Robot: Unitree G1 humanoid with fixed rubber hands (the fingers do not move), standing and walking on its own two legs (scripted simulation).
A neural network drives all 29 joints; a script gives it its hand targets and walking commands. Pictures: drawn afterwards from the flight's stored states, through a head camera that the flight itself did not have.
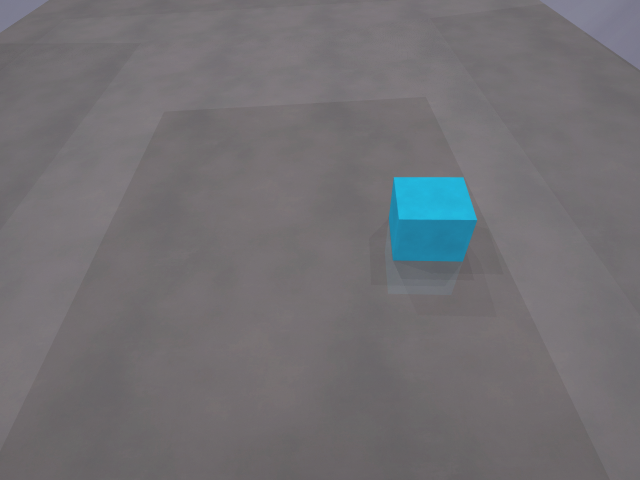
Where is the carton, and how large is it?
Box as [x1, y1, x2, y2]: [389, 177, 476, 261]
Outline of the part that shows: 394,177 389,213 393,259 462,261 476,221 463,177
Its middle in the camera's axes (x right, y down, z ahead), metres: +0.46 -0.10 +1.63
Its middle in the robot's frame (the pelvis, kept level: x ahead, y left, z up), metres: +1.25 -0.38 -0.66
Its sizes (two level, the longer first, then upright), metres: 0.288 0.260 0.237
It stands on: the floor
